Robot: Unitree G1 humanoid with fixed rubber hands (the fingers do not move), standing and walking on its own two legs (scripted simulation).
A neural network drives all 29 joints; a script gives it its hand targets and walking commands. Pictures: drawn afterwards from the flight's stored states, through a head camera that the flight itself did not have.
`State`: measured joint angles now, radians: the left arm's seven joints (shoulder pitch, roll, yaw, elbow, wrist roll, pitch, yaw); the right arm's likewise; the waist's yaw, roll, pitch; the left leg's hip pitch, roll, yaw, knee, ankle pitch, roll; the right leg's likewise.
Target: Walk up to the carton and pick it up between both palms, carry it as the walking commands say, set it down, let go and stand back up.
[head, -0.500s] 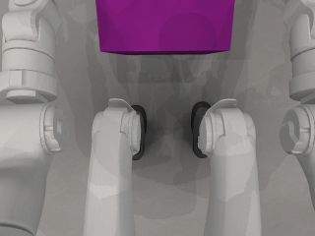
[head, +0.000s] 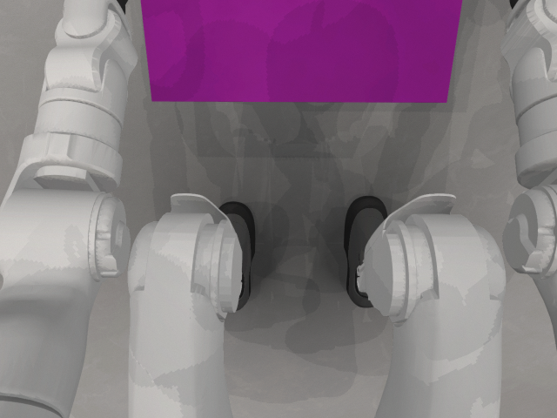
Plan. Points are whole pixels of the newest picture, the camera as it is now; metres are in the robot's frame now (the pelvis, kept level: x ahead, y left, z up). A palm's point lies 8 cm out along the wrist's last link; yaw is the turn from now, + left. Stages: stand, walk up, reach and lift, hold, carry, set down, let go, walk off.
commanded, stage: reach and lift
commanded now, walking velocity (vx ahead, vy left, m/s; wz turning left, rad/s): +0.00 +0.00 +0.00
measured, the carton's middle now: (297, 10) +0.52 +0.00 -0.23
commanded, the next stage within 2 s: none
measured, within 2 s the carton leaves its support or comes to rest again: leaves its support in 1.54 s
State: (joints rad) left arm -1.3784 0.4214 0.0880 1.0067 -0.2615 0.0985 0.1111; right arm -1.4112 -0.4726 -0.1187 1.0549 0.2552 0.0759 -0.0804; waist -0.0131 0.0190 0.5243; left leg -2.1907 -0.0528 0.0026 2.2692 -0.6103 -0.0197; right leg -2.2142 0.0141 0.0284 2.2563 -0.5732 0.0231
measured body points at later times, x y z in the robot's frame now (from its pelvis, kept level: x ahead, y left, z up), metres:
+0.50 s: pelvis -0.01 +0.00 +0.01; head +0.37 -0.01 +0.24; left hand +0.54 +0.18 -0.18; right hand +0.54 -0.21 -0.18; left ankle +0.11 +0.12 -0.32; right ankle +0.12 -0.12 -0.32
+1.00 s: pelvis -0.01 +0.00 +0.01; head +0.37 -0.01 +0.25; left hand +0.54 +0.17 -0.18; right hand +0.55 -0.19 -0.18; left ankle +0.11 +0.12 -0.32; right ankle +0.12 -0.12 -0.32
